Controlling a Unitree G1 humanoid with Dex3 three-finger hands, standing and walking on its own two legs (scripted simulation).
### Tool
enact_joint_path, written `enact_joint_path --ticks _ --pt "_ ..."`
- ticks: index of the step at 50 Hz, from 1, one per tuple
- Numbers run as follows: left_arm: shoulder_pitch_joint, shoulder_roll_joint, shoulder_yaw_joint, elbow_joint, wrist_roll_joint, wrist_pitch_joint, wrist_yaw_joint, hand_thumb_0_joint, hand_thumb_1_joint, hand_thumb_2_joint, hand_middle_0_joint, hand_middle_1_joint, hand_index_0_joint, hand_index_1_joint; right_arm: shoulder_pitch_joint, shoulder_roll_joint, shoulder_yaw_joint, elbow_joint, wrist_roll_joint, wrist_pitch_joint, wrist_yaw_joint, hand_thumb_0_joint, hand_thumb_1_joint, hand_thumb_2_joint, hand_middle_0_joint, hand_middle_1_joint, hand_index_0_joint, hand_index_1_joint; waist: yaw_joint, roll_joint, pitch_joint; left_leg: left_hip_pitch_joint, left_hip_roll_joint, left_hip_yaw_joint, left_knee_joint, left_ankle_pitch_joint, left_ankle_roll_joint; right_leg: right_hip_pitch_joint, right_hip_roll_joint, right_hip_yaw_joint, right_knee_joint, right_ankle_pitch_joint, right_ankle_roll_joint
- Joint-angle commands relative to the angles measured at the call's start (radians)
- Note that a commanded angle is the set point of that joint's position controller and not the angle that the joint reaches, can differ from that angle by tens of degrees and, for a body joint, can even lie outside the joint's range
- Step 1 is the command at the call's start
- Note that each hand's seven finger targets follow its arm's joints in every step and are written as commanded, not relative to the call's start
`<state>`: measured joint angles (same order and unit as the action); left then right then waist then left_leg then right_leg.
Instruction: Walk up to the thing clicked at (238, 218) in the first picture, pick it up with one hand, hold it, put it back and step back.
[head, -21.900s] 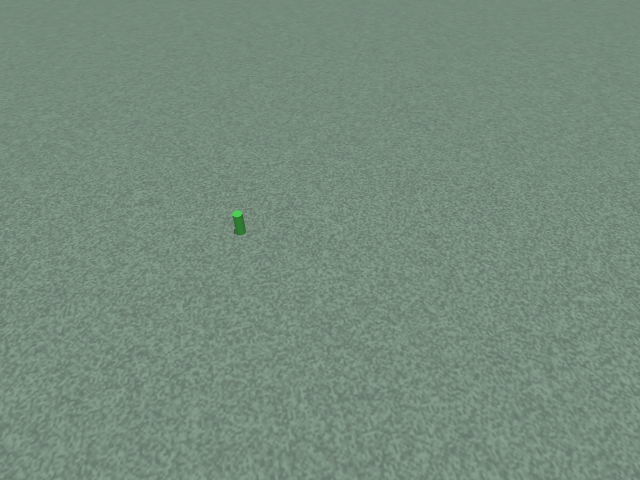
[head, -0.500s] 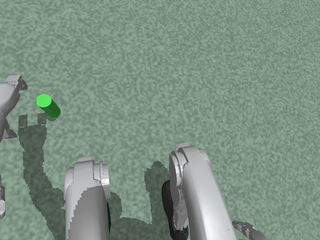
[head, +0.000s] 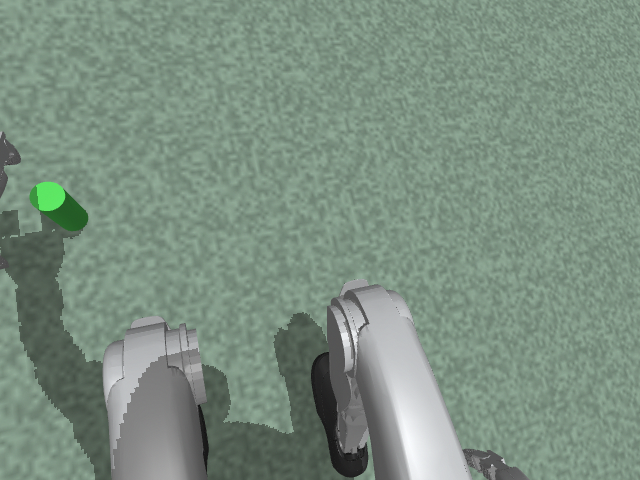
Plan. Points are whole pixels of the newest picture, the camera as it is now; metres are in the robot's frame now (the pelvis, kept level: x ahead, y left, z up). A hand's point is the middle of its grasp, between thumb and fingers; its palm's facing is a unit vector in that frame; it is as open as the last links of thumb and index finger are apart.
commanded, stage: approach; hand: left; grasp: from above
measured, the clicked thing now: (61, 208) +0.51 +0.30 -0.29
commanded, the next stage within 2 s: rest palm in 0.82 s
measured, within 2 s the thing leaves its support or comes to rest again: neither
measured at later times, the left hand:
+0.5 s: hand (34, 152) +0.53 +0.28 -0.14, palm faces -0.35 -0.05 -0.93, open 13.9 cm
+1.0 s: hand (30, 214) +0.47 +0.30 -0.20, palm faces -0.43 -0.07 -0.90, open 13.4 cm
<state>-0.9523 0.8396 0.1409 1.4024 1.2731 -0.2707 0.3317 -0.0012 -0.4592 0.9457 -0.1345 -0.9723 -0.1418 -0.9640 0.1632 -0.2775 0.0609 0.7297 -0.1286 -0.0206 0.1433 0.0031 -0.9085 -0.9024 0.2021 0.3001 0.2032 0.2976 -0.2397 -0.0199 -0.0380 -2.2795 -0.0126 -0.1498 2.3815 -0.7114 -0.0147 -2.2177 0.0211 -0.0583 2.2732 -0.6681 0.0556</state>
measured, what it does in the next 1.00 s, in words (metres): stands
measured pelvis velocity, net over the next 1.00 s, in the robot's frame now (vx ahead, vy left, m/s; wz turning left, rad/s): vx -0.01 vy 0.00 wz -0.01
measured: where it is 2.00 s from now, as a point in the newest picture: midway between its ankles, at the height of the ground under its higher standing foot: (269, 458)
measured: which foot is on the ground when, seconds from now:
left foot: down 0.00-1.00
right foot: down 0.00-1.00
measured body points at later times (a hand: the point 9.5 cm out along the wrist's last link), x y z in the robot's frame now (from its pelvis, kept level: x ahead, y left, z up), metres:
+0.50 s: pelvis +0.00 +0.00 +0.00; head +0.25 +0.08 +0.36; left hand +0.54 +0.28 -0.09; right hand +0.03 -0.27 -0.09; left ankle +0.07 +0.13 -0.31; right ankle +0.10 -0.13 -0.31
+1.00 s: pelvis -0.01 +0.00 -0.02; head +0.25 +0.09 +0.34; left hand +0.49 +0.30 -0.14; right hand +0.03 -0.27 -0.10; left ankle +0.07 +0.13 -0.31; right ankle +0.10 -0.13 -0.31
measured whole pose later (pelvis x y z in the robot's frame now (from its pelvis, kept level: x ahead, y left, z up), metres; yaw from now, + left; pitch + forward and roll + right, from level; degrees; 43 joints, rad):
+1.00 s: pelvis -0.01 +0.00 -0.02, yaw +0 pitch +33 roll -9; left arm -0.98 0.84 0.08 1.39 1.27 -0.28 0.36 0.00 -0.42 0.92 -0.15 -1.03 -0.17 -1.00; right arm 0.18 -0.28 0.12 0.70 -0.14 -0.02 0.14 0.00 -0.91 -0.90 0.20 0.30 0.20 0.30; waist -0.28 -0.05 0.02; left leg -2.32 -0.02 -0.16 2.43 -0.69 -0.02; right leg -2.26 0.02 -0.07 2.32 -0.65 0.05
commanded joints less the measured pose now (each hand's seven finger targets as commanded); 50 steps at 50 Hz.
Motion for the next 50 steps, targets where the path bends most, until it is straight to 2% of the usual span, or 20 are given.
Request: enact_joint_path --ticks 1,4,5,6,8,11,13,15,18,20,23,25,28,32,35,37,40,43,47,50 --pt "-0.289 0.283 0.034 -0.142 -0.015 0.004 0.04 0.0 -0.517 0.975 -0.083 -1.011 -0.089 -1.004 0.207 -0.256 -0.075 -0.01 -0.003 -0.001 -0.016 0.0 -0.906 -0.903 0.199 0.3 0.2 0.3 0.011 0.317 -0.675 0.515 -0.001 0.1 -0.262 0.204 0.041 0.329 0.021 -0.091 -0.211 0.204 -0.087" --pt "-0.282 0.278 0.034 -0.141 -0.019 0.004 0.039 0.0 -0.51 0.966 -0.084 -1.024 -0.094 -1.013 0.218 -0.255 -0.07 -0.01 -0.007 -0.001 -0.013 0.0 -0.907 -0.903 0.199 0.3 0.2 0.3 0.004 0.31 -0.679 0.519 -0.001 0.101 -0.254 0.235 0.042 0.35 0.02 -0.093 -0.211 0.233 -0.084" --pt "-0.296 0.288 0.031 -0.141 -0.017 0.002 0.04 0.0 -0.588 1.044 -0.097 -0.972 -0.07 -1.0 0.211 -0.258 -0.066 -0.009 -0.005 0.0 -0.012 0.0 -0.912 -0.905 0.199 0.3 0.199 0.3 0.004 0.325 -0.678 0.509 -0.001 0.098 -0.256 0.228 0.04 0.338 0.021 -0.094 -0.202 0.226 -0.086" --pt "-0.313 0.279 0.027 -0.141 -0.019 0.002 0.041 0.0 -0.519 0.964 -0.062 -1.052 -0.077 -1.038 0.215 -0.258 -0.067 -0.008 -0.006 0.0 -0.012 0.0 -0.905 -0.897 0.2 0.3 0.2 0.3 -0.004 0.327 -0.676 0.518 0.0 0.097 -0.252 0.228 0.041 0.332 0.021 -0.094 -0.205 0.228 -0.085" --pt "-0.362 0.223 -0.015 -0.144 -0.016 0.0 0.045 0.0 -0.502 0.947 -0.064 -1.069 -0.086 -1.045 0.219 -0.258 -0.062 -0.006 -0.007 -0.001 -0.011 0.0 -0.904 -0.897 0.2 0.3 0.2 0.3 -0.036 0.341 -0.665 0.52 0.002 0.089 -0.249 0.22 0.037 0.302 0.022 -0.103 -0.197 0.225 -0.087" --pt "-0.433 0.203 -0.038 -0.134 -0.013 0.005 0.062 0.0 -0.505 0.952 -0.062 -1.071 -0.083 -1.047 0.226 -0.263 -0.059 0.001 -0.008 -0.009 -0.013 0.0 -0.904 -0.897 0.2 0.3 0.2 0.3 -0.057 0.353 -0.642 0.53 0.004 0.08 -0.253 0.187 0.035 0.262 0.022 -0.109 -0.198 0.2 -0.09" --pt "-0.511 0.19 -0.056 -0.131 -0.002 0.01 0.07 0.0 -0.521 0.965 -0.065 -1.065 -0.08 -1.047 0.24 -0.267 -0.055 0.007 -0.014 -0.013 -0.014 0.0 -0.906 -0.898 0.2 0.3 0.2 0.3 -0.09 0.376 -0.647 0.54 0.006 0.076 -0.249 0.187 0.034 0.254 0.021 -0.113 -0.196 0.208 -0.088" --pt "-0.547 0.184 -0.07 -0.136 0.006 0.028 0.078 0.0 -0.532 0.976 -0.066 -1.069 -0.079 -1.054 0.241 -0.27 -0.051 0.008 -0.013 -0.014 -0.017 0.0 -0.909 -0.899 0.2 0.3 0.2 0.3 -0.078 0.418 -0.675 0.572 0.006 0.081 -0.259 0.199 0.03 0.253 0.021 -0.112 -0.194 0.219 -0.092" --pt "-0.592 0.183 -0.077 -0.107 0.019 0.074 0.087 0.0 -0.53 0.975 -0.068 -1.066 -0.081 -1.052 0.256 -0.274 -0.047 0.003 -0.014 -0.01 -0.02 0.0 -0.91 -0.9 0.2 0.3 0.2 0.3 -0.098 0.454 -0.704 0.614 0.008 0.075 -0.276 0.223 0.024 0.26 0.02 -0.117 -0.192 0.241 -0.093" --pt "-0.612 0.226 -0.06 -0.094 0.026 0.112 0.086 0.0 -0.531 0.979 -0.074 -1.064 -0.085 -1.053 0.257 -0.278 -0.042 -0.005 -0.01 -0.002 -0.022 0.0 -0.911 -0.9 0.2 0.3 0.2 0.3 -0.087 0.46 -0.74 0.614 0.006 0.083 -0.279 0.247 0.026 0.283 0.023 -0.112 -0.195 0.264 -0.099" --pt "-0.542 0.226 -0.059 -0.011 0.023 0.173 0.068 0.0 -0.518 0.961 -0.084 -1.048 -0.095 -1.036 0.252 -0.276 -0.029 -0.023 -0.001 0.011 -0.023 0.0 -0.909 -0.9 0.2 0.3 0.2 0.3 -0.077 0.428 -0.706 0.577 0.005 0.092 -0.285 0.267 0.032 0.314 0.022 -0.106 -0.206 0.288 -0.097" --pt "-0.535 0.216 -0.074 0.002 -0.004 0.2 0.038 0.0 -0.509 0.957 -0.095 -1.048 -0.106 -1.037 0.245 -0.268 -0.013 -0.041 0.009 0.017 -0.022 0.0 -0.91 -0.9 0.2 0.3 0.2 0.3 -0.093 0.391 -0.662 0.501 0.003 0.098 -0.28 0.24 0.044 0.339 0.028 -0.101 -0.222 0.27 -0.094" --pt "-0.456 0.247 -0.068 0.021 -0.036 0.223 -0.01 0.0 -0.497 0.949 -0.107 -1.034 -0.118 -1.022 0.245 -0.268 0.001 -0.06 0.021 0.027 -0.024 0.0 -0.909 -0.899 0.2 0.3 0.2 0.3 -0.077 0.318 -0.657 0.428 0.002 0.109 -0.268 0.244 0.055 0.423 0.028 -0.087 -0.234 0.276 -0.083" --pt "-0.382 0.255 -0.072 0.011 -0.068 0.199 -0.081 0.0 -0.478 0.923 -0.114 -1.021 -0.128 -1.005 0.236 -0.273 0.01 -0.09 0.032 0.041 -0.028 0.0 -0.906 -0.897 0.2 0.3 0.2 0.3 -0.085 0.264 -0.613 0.391 0.002 0.092 -0.27 0.225 0.058 0.425 0.028 -0.091 -0.234 0.247 -0.081" --pt "-0.342 0.264 -0.056 -0.013 -0.096 0.146 -0.096 0.0 -0.422 0.883 -0.145 -1.013 -0.168 -0.988 0.231 -0.269 0.015 -0.095 0.028 0.041 -0.024 0.0 -0.905 -0.896 0.2 0.3 0.2 0.3 -0.075 0.248 -0.59 0.349 -0.001 0.094 -0.255 0.209 0.058 0.438 0.028 -0.089 -0.226 0.229 -0.078" --pt "-0.345 0.266 -0.048 -0.037 -0.093 0.095 -0.082 0.0 -0.411 0.869 -0.141 -1.014 -0.169 -0.984 0.229 -0.273 0.02 -0.101 0.019 0.037 -0.024 0.0 -0.901 -0.895 0.2 0.3 0.2 0.3 -0.084 0.23 -0.589 0.332 -0.003 0.091 -0.236 0.188 0.058 0.429 0.031 -0.096 -0.223 0.209 -0.076" --pt "-0.385 0.288 -0.028 -0.094 -0.074 0.018 -0.035 0.0 -0.404 0.866 -0.14 -1.026 -0.171 -0.993 0.238 -0.271 0.016 -0.073 0.005 0.027 -0.019 0.0 -0.902 -0.894 0.2 0.3 0.2 0.3 -0.069 0.311 -0.606 0.394 -0.003 0.093 -0.226 0.165 0.044 0.382 0.035 -0.099 -0.208 0.183 -0.083" --pt "-0.434 0.266 -0.026 -0.191 -0.042 -0.032 0.028 0.0 -0.439 0.915 -0.124 -1.033 -0.146 -1.008 0.246 -0.278 -0.002 -0.057 -0.009 0.013 -0.014 0.0 -0.903 -0.895 0.2 0.3 0.2 0.3 -0.085 0.414 -0.658 0.513 0.003 0.086 -0.223 0.184 0.027 0.328 0.035 -0.115 -0.188 0.203 -0.089" --pt "-0.474 0.28 -0.003 -0.26 -0.018 -0.02 0.103 0.0 -0.428 0.967 -0.125 -1.036 -0.144 -1.014 0.232 -0.284 -0.039 -0.038 -0.02 -0.002 -0.018 0.0 -0.902 -0.896 0.2 0.3 0.2 0.3 -0.078 0.477 -0.727 0.587 0.005 0.091 -0.227 0.188 0.02 0.285 0.027 -0.113 -0.173 0.208 -0.092" --pt "-0.488 0.191 -0.054 -0.123 -0.005 0.026 0.131 0.0 -0.501 0.973 -0.082 -0.993 -0.084 -0.989 0.226 -0.27 -0.03 -0.007 -0.024 -0.012 -0.02 0.0 -0.899 -0.9 0.2 0.3 0.2 0.3 -0.106 0.442 -0.642 0.524 0.006 0.093 -0.221 0.157 0.028 0.225 0.03 -0.12 -0.177 0.19 -0.092"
